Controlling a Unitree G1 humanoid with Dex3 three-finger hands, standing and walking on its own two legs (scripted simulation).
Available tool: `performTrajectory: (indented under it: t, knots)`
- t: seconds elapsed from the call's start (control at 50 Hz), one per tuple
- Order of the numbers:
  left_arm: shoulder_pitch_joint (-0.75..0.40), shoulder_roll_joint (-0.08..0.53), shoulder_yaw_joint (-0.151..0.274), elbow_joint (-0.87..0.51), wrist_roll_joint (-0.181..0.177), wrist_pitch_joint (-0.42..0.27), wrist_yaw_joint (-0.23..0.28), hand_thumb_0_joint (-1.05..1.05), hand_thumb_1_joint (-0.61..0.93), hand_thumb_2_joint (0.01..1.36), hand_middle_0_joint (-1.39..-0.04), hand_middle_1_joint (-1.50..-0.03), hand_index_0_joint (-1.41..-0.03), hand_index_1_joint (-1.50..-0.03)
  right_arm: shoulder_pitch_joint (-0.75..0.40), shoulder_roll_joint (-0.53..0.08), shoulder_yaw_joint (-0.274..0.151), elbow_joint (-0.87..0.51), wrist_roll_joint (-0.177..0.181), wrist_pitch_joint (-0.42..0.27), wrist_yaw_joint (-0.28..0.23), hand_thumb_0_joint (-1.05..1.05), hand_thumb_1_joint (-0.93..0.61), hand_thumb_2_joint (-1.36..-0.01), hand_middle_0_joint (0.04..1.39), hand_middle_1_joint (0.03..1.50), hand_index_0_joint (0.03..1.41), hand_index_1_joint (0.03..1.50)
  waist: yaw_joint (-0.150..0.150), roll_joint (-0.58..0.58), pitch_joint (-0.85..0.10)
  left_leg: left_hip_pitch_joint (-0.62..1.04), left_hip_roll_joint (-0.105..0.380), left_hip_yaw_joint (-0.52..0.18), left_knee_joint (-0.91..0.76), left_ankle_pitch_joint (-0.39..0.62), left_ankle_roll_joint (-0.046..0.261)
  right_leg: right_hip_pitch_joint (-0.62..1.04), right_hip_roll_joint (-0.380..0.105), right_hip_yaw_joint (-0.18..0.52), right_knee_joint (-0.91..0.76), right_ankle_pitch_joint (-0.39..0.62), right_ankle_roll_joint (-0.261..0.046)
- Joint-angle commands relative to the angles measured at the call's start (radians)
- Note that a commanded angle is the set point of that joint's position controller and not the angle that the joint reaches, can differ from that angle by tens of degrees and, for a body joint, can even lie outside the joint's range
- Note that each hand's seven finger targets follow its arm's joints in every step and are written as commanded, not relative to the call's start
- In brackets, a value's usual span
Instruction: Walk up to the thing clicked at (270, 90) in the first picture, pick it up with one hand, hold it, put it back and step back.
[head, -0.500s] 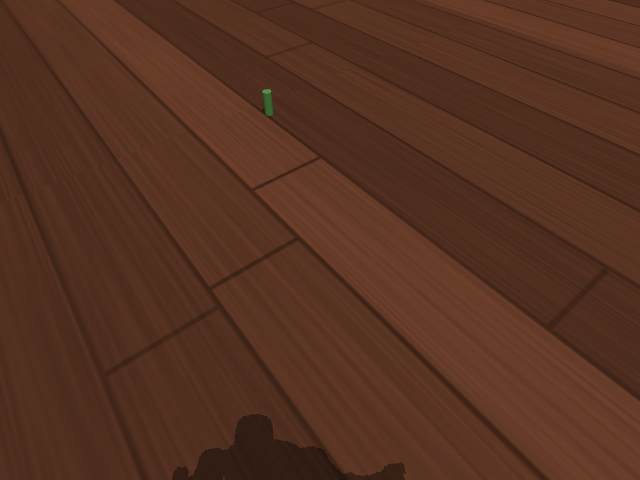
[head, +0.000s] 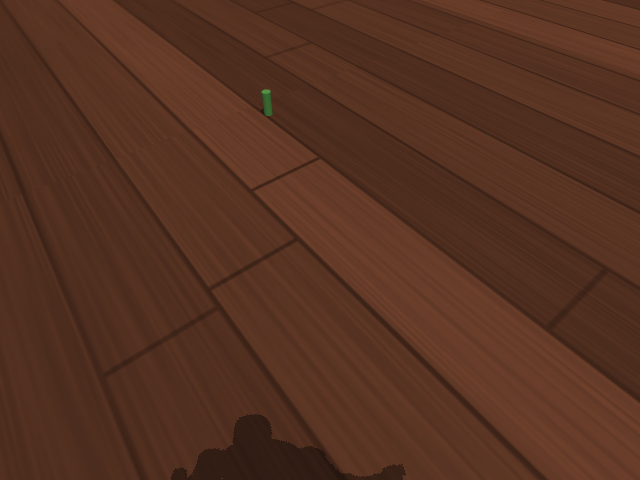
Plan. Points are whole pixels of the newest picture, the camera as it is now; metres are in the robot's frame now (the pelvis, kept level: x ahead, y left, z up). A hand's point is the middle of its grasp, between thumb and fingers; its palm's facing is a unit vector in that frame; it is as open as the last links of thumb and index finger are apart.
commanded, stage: stand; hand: left
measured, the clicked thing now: (267, 102) +2.22 +0.29 -0.71
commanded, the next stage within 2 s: walk up in 0.62 s
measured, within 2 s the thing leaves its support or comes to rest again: neither
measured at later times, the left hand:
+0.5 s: hand out of the picture +0.08 +0.25 -0.16, palm faces -0.02 -0.94 -0.35, open 7.4 cm
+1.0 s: hand out of the picture +0.13 +0.26 -0.13, palm faces +0.04 -0.90 -0.44, open 7.4 cm
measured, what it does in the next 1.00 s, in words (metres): walks ahead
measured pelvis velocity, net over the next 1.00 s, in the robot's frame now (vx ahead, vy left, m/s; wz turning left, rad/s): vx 0.10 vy -0.04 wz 0.02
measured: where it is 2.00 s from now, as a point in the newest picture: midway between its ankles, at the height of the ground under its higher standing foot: (340, 333)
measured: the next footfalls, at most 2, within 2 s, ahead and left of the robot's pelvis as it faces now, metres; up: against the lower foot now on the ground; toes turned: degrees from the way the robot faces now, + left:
left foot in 1.20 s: +0.41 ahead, +0.09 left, +0.00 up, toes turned +7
right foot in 1.64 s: +0.67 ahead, -0.21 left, +0.00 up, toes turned -4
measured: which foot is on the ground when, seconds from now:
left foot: down 0.00-0.84, up 0.86-1.00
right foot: down 0.00-1.00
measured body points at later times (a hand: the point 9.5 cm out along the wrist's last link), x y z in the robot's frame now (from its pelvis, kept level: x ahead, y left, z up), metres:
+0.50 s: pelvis +0.00 +0.00 +0.00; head +0.02 +0.00 +0.45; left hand +0.08 +0.30 -0.13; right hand +0.08 -0.30 -0.14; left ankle -0.01 +0.12 -0.75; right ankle -0.01 -0.12 -0.75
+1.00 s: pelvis +0.10 -0.04 -0.01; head +0.11 -0.06 +0.44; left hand +0.13 +0.31 -0.10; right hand +0.19 -0.37 -0.14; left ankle +0.10 +0.10 -0.69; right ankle +0.02 -0.14 -0.75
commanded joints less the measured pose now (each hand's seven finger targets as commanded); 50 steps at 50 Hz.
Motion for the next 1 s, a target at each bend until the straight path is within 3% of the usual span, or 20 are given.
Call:
performTrajectory:
  t: [0.0,0.58,0.6,0.62,0.66,0.68,0.7,0.72,0.74,0.76,0.78,0.8,0.82,0.84,0.86,0.88,0.92,0.94,0.98]
  knots:
    - [-0.038,0.213,0.042,-0.057,-0.001,-0.023,0.011,0.000,0.900,0.900,-0.200,-0.300,-0.200,-0.300,-0.031,-0.209,-0.042,-0.056,0.002,-0.026,-0.014,0.000,-0.900,-0.900,0.200,0.300,0.200,0.300,-0.003,-0.004,-0.080,0.010,0.121,-0.088,-0.046,0.185,0.032,0.022,-0.119,0.083,-0.041,0.178,-0.032]
    - [-0.031,0.221,0.047,-0.053,-0.002,-0.020,0.011,0.000,0.900,0.900,-0.200,-0.300,-0.200,-0.300,-0.023,-0.212,-0.041,-0.056,0.000,-0.027,-0.016,0.000,-0.900,-0.900,0.200,0.300,0.200,0.300,-0.001,-0.011,-0.085,0.021,0.120,-0.088,-0.050,0.215,0.033,0.035,-0.126,0.082,-0.038,0.200,-0.034]
    - [0.013,0.360,0.119,-0.111,0.017,-0.044,-0.031,0.000,0.900,0.900,-0.200,-0.300,-0.200,-0.300,0.042,-0.331,-0.125,-0.112,-0.011,-0.052,0.020,0.000,-0.900,-0.900,0.200,0.300,0.200,0.300,-0.007,-0.006,-0.207,0.027,0.113,-0.134,0.041,-0.395,0.127,0.027,-0.082,0.050,0.092,-0.343,-0.069]
    - [-0.019,0.324,0.117,-0.119,0.025,-0.046,-0.044,0.000,0.900,0.900,-0.200,-0.300,-0.200,-0.300,0.020,-0.335,-0.130,-0.112,-0.021,-0.055,0.036,0.000,-0.900,-0.900,0.200,0.300,0.200,0.300,-0.007,0.045,-0.117,-0.046,0.140,-0.188,0.017,-0.534,0.153,-0.110,-0.092,0.061,0.160,-0.446,-0.077]
    - [-0.092,0.272,0.111,-0.174,0.029,-0.053,-0.063,0.000,0.900,0.900,-0.200,-0.300,-0.200,-0.300,0.025,-0.323,-0.142,-0.146,-0.017,-0.060,0.050,0.000,-0.900,-0.900,0.200,0.300,0.200,0.300,-0.025,0.086,0.032,-0.046,0.233,-0.306,-0.037,-0.575,0.211,-0.362,-0.082,0.031,0.259,-0.376,-0.072]
    - [-0.121,0.257,0.108,-0.184,0.025,-0.057,-0.068,0.000,0.900,0.900,-0.200,-0.300,-0.200,-0.300,0.029,-0.331,-0.151,-0.146,-0.017,-0.064,0.055,0.000,-0.900,-0.900,0.200,0.300,0.200,0.300,-0.031,0.123,0.074,-0.025,0.284,-0.375,-0.095,-0.569,0.234,-0.427,-0.054,-0.012,0.348,-0.270,-0.058]
    - [-0.130,0.264,0.110,-0.204,0.020,-0.058,-0.073,0.000,0.900,0.900,-0.200,-0.300,-0.200,-0.300,0.022,-0.345,-0.163,-0.162,-0.021,-0.069,0.054,0.000,-0.900,-0.900,0.200,0.300,0.200,0.300,-0.036,0.145,0.073,0.017,0.341,-0.420,-0.150,-0.513,0.258,-0.457,-0.084,0.015,0.335,-0.282,-0.056]
    - [-0.116,0.287,0.114,-0.205,0.020,-0.064,-0.078,0.000,0.900,0.900,-0.200,-0.300,-0.200,-0.300,0.034,-0.358,-0.166,-0.172,-0.019,-0.070,0.055,0.000,-0.900,-0.900,0.200,0.300,0.200,0.300,-0.036,0.139,0.041,0.020,0.352,-0.441,-0.161,-0.541,0.271,-0.443,-0.101,0.053,0.336,-0.332,-0.055]
    - [-0.099,0.299,0.118,-0.203,0.020,-0.064,-0.086,0.000,0.900,0.900,-0.200,-0.300,-0.200,-0.300,0.019,-0.359,-0.166,-0.183,-0.022,-0.069,0.058,0.000,-0.900,-0.900,0.200,0.300,0.200,0.300,-0.029,0.135,0.028,-0.003,0.330,-0.407,-0.174,-0.569,0.261,-0.409,-0.100,0.042,0.330,-0.344,-0.048]
    - [-0.040,0.296,0.122,-0.193,0.017,-0.066,-0.090,0.000,0.900,0.900,-0.200,-0.300,-0.200,-0.300,-0.022,-0.364,-0.167,-0.198,-0.021,-0.065,0.063,0.000,-0.900,-0.900,0.200,0.300,0.200,0.300,0.005,0.169,0.012,-0.041,0.312,-0.347,-0.150,-0.533,0.244,-0.309,-0.100,0.024,0.258,-0.312,-0.052]
    - [0.055,0.294,0.127,-0.158,0.017,-0.074,-0.087,0.000,0.900,0.900,-0.200,-0.300,-0.200,-0.300,-0.076,-0.350,-0.166,-0.211,-0.022,-0.060,0.068,0.000,-0.900,-0.900,0.200,0.300,0.200,0.300,0.061,0.161,-0.016,-0.120,0.250,-0.250,-0.062,-0.497,0.208,-0.136,-0.081,-0.001,0.149,-0.224,-0.052]
    - [0.184,0.311,0.141,-0.105,0.021,-0.083,-0.078,0.000,0.900,0.900,-0.200,-0.300,-0.200,-0.300,-0.118,-0.310,-0.151,-0.225,-0.022,-0.055,0.073,0.000,-0.900,-0.900,0.200,0.300,0.200,0.300,0.131,0.068,-0.048,-0.278,0.146,-0.109,0.099,-0.459,0.156,0.127,-0.036,-0.056,0.056,-0.149,-0.051]
    - [0.347,0.390,0.168,-0.058,0.036,-0.094,-0.063,0.000,0.900,0.900,-0.200,-0.300,-0.200,-0.300,-0.158,-0.220,-0.121,-0.259,-0.022,-0.056,0.075,0.000,-0.900,-0.900,0.200,0.300,0.200,0.300,0.206,-0.212,-0.070,-0.562,0.002,0.054,0.458,-0.399,0.082,0.389,-0.141,0.143,-0.081,-0.375,-0.088]
    - [0.333,0.480,0.181,-0.091,0.041,-0.102,-0.053,0.000,0.900,0.900,-0.200,-0.300,-0.200,-0.300,-0.169,-0.182,-0.097,-0.296,-0.015,-0.062,0.069,0.000,-0.900,-0.900,0.200,0.300,0.200,0.300,0.197,-0.337,0.006,-0.819,-0.073,0.015,0.664,-0.381,0.042,0.410,-0.386,0.542,-0.245,-0.547,-0.180]
    - [0.262,0.460,0.165,-0.136,0.027,-0.099,-0.050,0.000,0.900,0.900,-0.200,-0.300,-0.200,-0.300,-0.209,-0.254,-0.108,-0.288,-0.022,-0.065,0.059,0.000,-0.900,-0.900,0.200,0.300,0.200,0.300,0.171,-0.118,0.101,-0.811,0.027,-0.114,0.725,-0.308,0.030,0.293,-0.472,0.602,-0.265,-0.479,-0.250]
    - [0.221,0.410,0.155,-0.161,0.012,-0.102,-0.048,0.000,0.900,0.900,-0.200,-0.300,-0.200,-0.300,-0.160,-0.283,-0.117,-0.253,-0.014,-0.068,0.063,0.000,-0.900,-0.900,0.200,0.300,0.200,0.300,0.126,-0.006,0.102,-0.778,0.024,-0.141,0.743,-0.225,0.032,0.309,-0.388,0.463,-0.234,-0.350,-0.206]
    - [0.127,0.352,0.137,-0.194,0.007,-0.106,-0.037,0.000,0.900,0.900,-0.200,-0.300,-0.200,-0.300,-0.060,-0.282,-0.117,-0.221,-0.007,-0.066,0.074,0.000,-0.900,-0.900,0.200,0.300,0.200,0.300,0.049,-0.036,0.072,-0.691,0.062,-0.132,0.695,-0.110,0.030,0.287,-0.270,0.215,-0.200,-0.159,-0.142]
    - [0.125,0.331,0.128,-0.198,-0.005,-0.108,-0.035,0.000,0.900,0.900,-0.200,-0.300,-0.200,-0.300,-0.037,-0.276,-0.115,-0.211,-0.009,-0.063,0.083,0.000,-0.900,-0.900,0.200,0.300,0.200,0.300,0.038,-0.066,0.056,-0.628,0.055,-0.106,0.650,-0.067,0.027,0.260,-0.231,0.118,-0.184,0.005,-0.103]
    - [0.113,0.337,0.127,-0.222,-0.003,-0.109,-0.039,0.000,0.900,0.900,-0.200,-0.300,-0.200,-0.300,-0.064,-0.261,-0.111,-0.244,-0.008,-0.050,0.100,0.000,-0.900,-0.900,0.200,0.300,0.200,0.300,0.032,-0.126,0.062,-0.571,0.044,-0.050,0.525,-0.028,0.011,0.211,-0.197,0.012,-0.188,0.150,-0.135]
